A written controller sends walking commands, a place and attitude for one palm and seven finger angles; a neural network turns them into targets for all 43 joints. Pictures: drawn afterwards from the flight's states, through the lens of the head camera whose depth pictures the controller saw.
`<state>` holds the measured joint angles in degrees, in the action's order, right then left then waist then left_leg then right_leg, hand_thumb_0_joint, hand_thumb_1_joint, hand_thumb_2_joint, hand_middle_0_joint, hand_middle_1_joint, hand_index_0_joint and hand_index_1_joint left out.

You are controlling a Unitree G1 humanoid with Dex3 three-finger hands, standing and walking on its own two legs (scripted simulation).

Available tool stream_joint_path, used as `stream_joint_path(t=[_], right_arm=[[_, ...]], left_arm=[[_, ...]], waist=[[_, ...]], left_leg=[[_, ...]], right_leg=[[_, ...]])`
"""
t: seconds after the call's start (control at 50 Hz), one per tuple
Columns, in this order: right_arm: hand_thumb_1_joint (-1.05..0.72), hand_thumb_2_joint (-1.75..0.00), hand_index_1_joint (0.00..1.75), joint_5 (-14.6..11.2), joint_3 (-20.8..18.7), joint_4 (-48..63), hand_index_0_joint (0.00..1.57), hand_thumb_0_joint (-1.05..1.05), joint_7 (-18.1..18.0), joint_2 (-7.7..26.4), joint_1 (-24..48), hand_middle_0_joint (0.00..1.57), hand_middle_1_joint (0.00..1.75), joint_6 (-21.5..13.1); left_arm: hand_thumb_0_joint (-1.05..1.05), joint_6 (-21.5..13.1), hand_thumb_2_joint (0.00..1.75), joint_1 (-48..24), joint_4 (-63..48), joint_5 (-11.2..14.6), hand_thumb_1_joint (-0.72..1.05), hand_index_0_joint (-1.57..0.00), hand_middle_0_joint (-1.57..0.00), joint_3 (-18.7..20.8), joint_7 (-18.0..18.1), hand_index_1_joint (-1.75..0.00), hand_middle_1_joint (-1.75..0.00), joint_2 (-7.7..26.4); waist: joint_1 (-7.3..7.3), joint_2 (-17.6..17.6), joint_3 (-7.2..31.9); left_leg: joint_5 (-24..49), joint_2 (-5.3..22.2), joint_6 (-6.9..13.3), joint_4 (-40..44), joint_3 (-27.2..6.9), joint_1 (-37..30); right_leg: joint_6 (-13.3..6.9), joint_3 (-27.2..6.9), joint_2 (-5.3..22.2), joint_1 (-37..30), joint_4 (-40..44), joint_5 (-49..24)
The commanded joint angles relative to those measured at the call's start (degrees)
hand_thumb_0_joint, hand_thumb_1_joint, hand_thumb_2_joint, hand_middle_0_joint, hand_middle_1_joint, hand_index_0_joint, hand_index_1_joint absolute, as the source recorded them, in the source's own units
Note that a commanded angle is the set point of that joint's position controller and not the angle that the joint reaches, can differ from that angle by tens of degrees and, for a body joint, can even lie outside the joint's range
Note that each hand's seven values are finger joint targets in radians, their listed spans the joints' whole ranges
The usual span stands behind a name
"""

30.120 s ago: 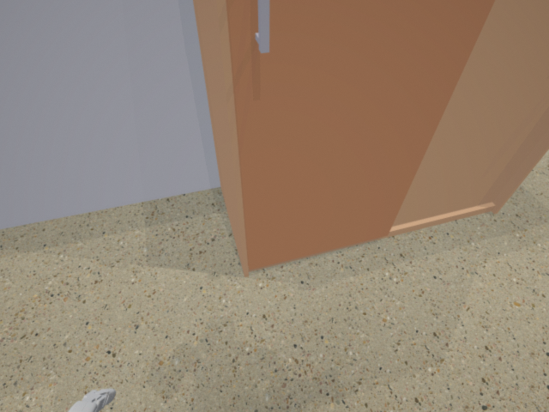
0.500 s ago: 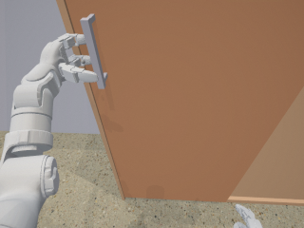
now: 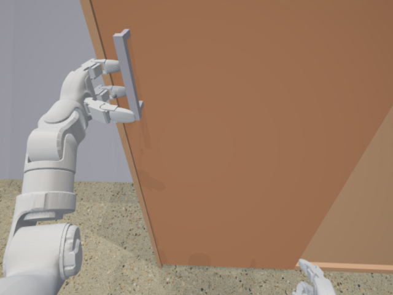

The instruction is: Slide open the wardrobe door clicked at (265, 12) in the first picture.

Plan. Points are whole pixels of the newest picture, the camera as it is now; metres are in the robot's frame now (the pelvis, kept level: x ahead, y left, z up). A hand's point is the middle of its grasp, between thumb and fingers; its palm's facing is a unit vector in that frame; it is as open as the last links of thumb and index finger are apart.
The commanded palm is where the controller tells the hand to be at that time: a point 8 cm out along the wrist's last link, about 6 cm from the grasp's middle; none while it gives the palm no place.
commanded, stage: slide the fingers in behind the handle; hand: left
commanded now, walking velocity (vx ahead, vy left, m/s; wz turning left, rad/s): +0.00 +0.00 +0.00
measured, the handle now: (131, 77) +0.46 +0.17 +0.27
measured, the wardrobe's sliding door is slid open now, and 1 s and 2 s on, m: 0.00 0.00 0.00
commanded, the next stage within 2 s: grip the handle and tug to test in 1.36 s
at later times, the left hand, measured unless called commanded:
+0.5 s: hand (124, 94) +0.40 +0.17 +0.26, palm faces +0.05 -1.00 -0.01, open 13.9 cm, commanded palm +0.37 +0.22 +0.27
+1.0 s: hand (127, 94) +0.39 +0.16 +0.26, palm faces +0.07 -1.00 -0.03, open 14.3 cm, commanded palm +0.37 +0.20 +0.27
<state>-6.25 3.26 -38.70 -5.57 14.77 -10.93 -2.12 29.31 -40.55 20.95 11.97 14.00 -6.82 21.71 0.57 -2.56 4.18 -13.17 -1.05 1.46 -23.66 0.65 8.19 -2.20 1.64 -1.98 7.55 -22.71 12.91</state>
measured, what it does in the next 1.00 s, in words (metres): stands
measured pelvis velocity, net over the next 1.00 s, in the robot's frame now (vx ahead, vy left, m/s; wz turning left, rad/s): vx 0.01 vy -0.01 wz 0.02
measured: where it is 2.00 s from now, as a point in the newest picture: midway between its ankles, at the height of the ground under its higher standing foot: outside the picture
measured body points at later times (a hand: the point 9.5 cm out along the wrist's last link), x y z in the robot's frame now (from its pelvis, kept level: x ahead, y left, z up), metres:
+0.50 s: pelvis +0.00 +0.00 +0.00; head -0.03 -0.02 +0.45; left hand +0.39 +0.22 +0.26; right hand +0.17 -0.24 -0.09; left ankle +0.00 +0.10 -0.74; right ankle +0.00 -0.09 -0.74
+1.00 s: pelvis +0.01 -0.01 +0.00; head -0.03 -0.02 +0.45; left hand +0.38 +0.21 +0.27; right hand +0.21 -0.23 -0.08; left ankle +0.00 +0.10 -0.74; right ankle +0.00 -0.09 -0.74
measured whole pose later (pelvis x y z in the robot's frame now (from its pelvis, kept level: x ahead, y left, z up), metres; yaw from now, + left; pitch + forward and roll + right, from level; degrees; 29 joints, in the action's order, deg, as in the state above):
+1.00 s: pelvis +0.01 -0.01 +0.00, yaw +1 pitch -3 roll +0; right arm -5.5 3.6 -39.3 -5.4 14.1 -7.7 -1.9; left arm 31.9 -41.0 16.1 11.9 10.8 -3.2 17.8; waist 1.9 -2.5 3.4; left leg -13.5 -1.1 1.0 -23.4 -0.5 7.4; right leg -2.7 2.7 -2.0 6.5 -22.6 13.7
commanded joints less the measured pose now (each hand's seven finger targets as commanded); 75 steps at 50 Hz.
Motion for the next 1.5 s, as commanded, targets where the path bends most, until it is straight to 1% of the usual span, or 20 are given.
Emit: stream_joint_path(t=[0.0,0.08,0.16,0.18,0.28,0.34,0.36,0.4,0.46,0.52,0.58,0.82,0.92,1.02,1.14,1.22,1.26,1.36,1.42,1.48], right_arm=[[-0.90,-0.90,0.30,0.3,-2.0,8.1,0.20,0.00,-0.7,7.3,9.7,0.20,0.30,-3.1],[-0.90,-0.90,0.30,0.5,-2.0,7.6,0.20,0.00,-1.0,7.3,9.7,0.20,0.30,-3.5],[-0.90,-0.90,0.30,0.8,-2.1,7.6,0.20,0.00,-0.7,7.4,9.5,0.20,0.30,-3.4],[-0.90,-0.90,0.30,0.7,-2.0,8.2,0.20,0.00,-0.7,6.9,9.8,0.20,0.30,-3.5],[-0.90,-0.90,0.30,0.4,-2.1,8.5,0.20,0.00,-0.5,7.4,9.4,0.20,0.30,-2.7],[-0.90,-0.90,0.30,0.4,-2.2,8.9,0.20,0.00,-0.4,7.1,9.8,0.20,0.30,-2.7],[-0.90,-0.90,0.30,0.5,-2.5,8.5,0.20,0.00,-0.5,7.6,9.7,0.20,0.30,-2.6],[-0.90,-0.90,0.30,0.5,-2.2,9.3,0.20,0.00,-0.3,6.7,10.3,0.20,0.30,-2.9],[-0.90,-0.90,0.30,0.7,-2.4,9.2,0.20,0.00,-0.3,7.1,10.7,0.20,0.30,-2.8],[-0.90,-0.90,0.30,0.6,-2.2,8.8,0.20,0.00,-0.1,6.4,10.7,0.20,0.30,-3.0],[-0.90,-0.90,0.30,0.6,-2.2,8.9,0.20,0.00,-0.2,6.8,11.5,0.20,0.30,-2.7],[-0.90,-0.90,0.30,0.8,-1.8,8.3,0.20,0.00,-0.3,6.1,12.6,0.20,0.30,-2.9],[-0.90,-0.90,0.30,0.9,-1.9,8.2,0.20,0.00,-0.3,6.0,12.6,0.20,0.30,-2.7],[-0.90,-0.90,0.30,0.8,-1.7,8.3,0.20,0.00,0.1,5.5,13.0,0.20,0.30,-2.7],[-0.90,-0.90,0.30,1.1,-1.7,8.1,0.20,0.00,-0.1,6.0,12.9,0.20,0.30,-2.6],[-0.90,-0.90,0.30,0.9,-1.6,7.9,0.20,0.00,-0.1,5.6,12.8,0.20,0.30,-2.4],[-0.90,-0.90,0.30,1.2,-1.9,7.9,0.20,0.00,0.1,6.2,12.7,0.20,0.30,-2.2],[-0.90,-0.90,0.30,1.2,-1.9,8.6,0.20,0.00,0.2,6.2,13.0,0.20,0.30,-1.7],[-0.90,-0.90,0.30,1.1,-1.7,8.6,0.20,0.00,0.1,5.8,12.9,0.20,0.30,-1.8],[-0.90,-0.90,0.30,1.1,-1.8,9.2,0.20,0.00,0.2,5.9,13.3,0.20,0.30,-1.7]], left_arm=[[0.00,-3.0,0.30,-33.0,-11.1,0.2,-0.50,-0.30,-0.30,1.2,0.7,-1.20,-1.20,11.8],[0.00,-4.3,0.30,-38.2,-10.6,0.6,-0.50,-0.30,-0.30,-0.2,0.3,-1.20,-1.20,11.4],[0.00,-5.4,0.30,-34.7,-9.3,0.6,-0.50,-0.30,-0.30,2.0,0.4,-1.20,-1.20,13.0],[0.00,-5.6,0.30,-35.0,-10.1,0.8,-0.50,-0.30,-0.30,0.1,0.2,-1.20,-1.20,10.7],[0.00,-3.9,0.30,-28.9,-6.7,1.1,-0.50,-0.30,-0.30,2.4,-0.1,-1.20,-1.20,11.8],[0.00,-3.5,0.30,-29.2,-9.9,1.0,-0.50,-0.30,-0.30,2.0,0.4,-1.20,-1.20,10.7],[0.00,-3.6,0.30,-28.1,-9.5,1.0,-0.50,-0.30,-0.30,4.2,0.8,-1.20,-1.20,13.1],[0.00,-4.7,0.30,-31.5,-14.9,0.8,-0.50,-0.30,-0.30,1.2,1.2,-1.20,-1.20,9.9],[0.00,-5.1,0.30,-29.4,-18.1,0.6,-0.50,-0.30,-0.30,3.3,2.0,-1.20,-1.20,12.0],[0.00,-4.1,0.30,-30.3,-18.6,0.7,-0.50,-0.30,-0.30,0.0,2.1,-1.20,-1.20,7.7],[0.00,-2.5,0.30,-29.1,-18.9,0.9,-0.50,-0.30,-0.30,1.2,2.2,-1.20,-1.20,9.0],[0.00,-1.8,0.30,-30.8,-18.7,1.7,-0.50,-0.30,-0.30,-2.5,2.2,-1.20,-1.20,3.9],[0.00,-1.9,0.30,-31.5,-18.7,1.2,-0.50,-0.30,-0.30,-1.7,2.3,-1.20,-1.20,5.3],[0.00,-2.2,0.30,-32.7,-20.6,1.3,-0.50,-0.30,-0.30,-4.8,2.7,-1.20,-1.20,1.4],[0.00,-1.6,0.30,-31.3,-18.5,1.7,-0.50,-0.30,-0.30,-1.8,2.7,-1.20,-1.20,4.2],[0.00,-1.6,0.30,-32.7,-18.1,1.1,-0.50,-0.30,-0.30,-3.9,3.2,-1.20,-1.20,2.0],[0.00,-1.8,0.30,-30.8,-18.8,1.0,-0.50,-0.30,-0.30,-1.4,3.6,-1.20,-1.20,4.9],[0.00,-1.4,0.30,-26.3,-19.3,1.1,-0.50,-0.30,-0.30,0.5,3.8,-1.20,-1.20,5.8],[0.00,-1.2,0.30,-29.3,-19.7,1.2,-0.50,-0.30,-0.30,-1.7,3.5,-1.20,-1.20,3.6],[0.00,-1.2,0.34,-29.3,-22.1,0.8,-0.41,-0.31,-0.31,-1.0,3.9,-1.21,-1.21,4.8]], waist=[[-1.08,2.3,9.7],[-1.70,1.0,11.3],[-0.22,-0.4,15.3],[-0.42,-1.0,16.1],[0.49,4.2,13.2],[0.43,4.0,13.5],[0.82,4.8,13.1],[0.23,3.0,14.5],[0.94,0.7,15.3],[0.07,0.5,14.6],[0.64,1.4,14.5],[-0.28,3.4,13.8],[0.01,1.6,14.9],[-0.53,0.3,15.2],[0.42,4.2,15.0],[-0.27,1.7,14.1],[0.82,1.6,15.2],[1.61,3.3,15.9],[0.36,3.8,14.0],[0.99,1.2,15.2]], left_leg=[[9.8,1.5,0.9,1.9,-2.1,-5.2],[8.7,1.3,0.9,1.8,-2.5,-6.1],[12.2,1.2,0.4,1.5,-2.5,-6.9],[13.2,1.1,0.5,1.5,-2.3,-7.0],[13.0,1.3,0.7,1.9,-2.0,-4.2],[14.3,1.2,0.9,1.5,-1.5,-4.9],[14.3,1.4,0.8,1.6,-1.7,-4.8],[15.8,1.4,0.8,1.5,-1.7,-6.3],[17.4,1.5,0.7,1.2,-1.5,-7.3],[17.3,1.5,0.6,1.0,-1.5,-7.7],[16.8,1.4,0.8,1.5,-1.5,-7.2],[16.0,0.9,1.0,0.8,-1.5,-8.0],[17.2,0.8,0.8,0.6,-1.5,-8.3],[18.7,0.9,0.4,0.4,-2.1,-9.7],[17.6,0.9,0.6,0.8,-2.2,-8.5],[17.5,1.0,0.3,0.9,-2.1,-8.8],[18.9,1.1,0.2,1.0,-2.2,-8.9],[20.2,1.2,0.1,1.1,-1.9,-8.4],[18.3,1.2,0.4,1.3,-1.6,-8.0],[19.8,1.3,0.2,1.4,-1.7,-8.8]], right_leg=[[0.3,-1.5,1.7,2.2,3.9,-8.0],[0.1,-1.9,2.1,2.3,4.2,-7.3],[-0.3,-1.8,2.1,-0.9,3.2,-10.8],[-0.2,-1.7,2.3,-1.2,2.9,-12.0],[0.2,-1.3,2.3,-1.9,3.0,-13.1],[0.4,-1.5,2.1,-2.0,2.7,-15.0],[0.4,-1.6,2.2,-2.4,3.0,-14.7],[0.2,-1.4,2.0,-2.5,2.4,-15.3],[0.1,-1.6,1.9,-3.5,2.3,-17.0],[0.1,-1.2,1.6,-2.3,2.3,-16.8],[0.2,-1.3,1.8,-3.0,2.5,-16.7],[0.6,-1.2,1.8,-1.8,2.4,-17.3],[0.4,-1.3,2.0,-2.5,2.1,-18.3],[0.1,-0.9,1.7,-1.9,1.7,-18.8],[0.3,-0.8,1.7,-2.6,1.7,-18.1],[0.1,-0.8,1.7,-1.6,2.0,-16.8],[-0.1,-0.9,1.7,-3.1,1.8,-17.9],[0.0,-0.7,1.6,-4.6,1.4,-19.5],[0.3,-0.7,1.6,-2.9,1.9,-18.1],[0.0,-0.8,1.7,-3.6,1.8,-18.3]])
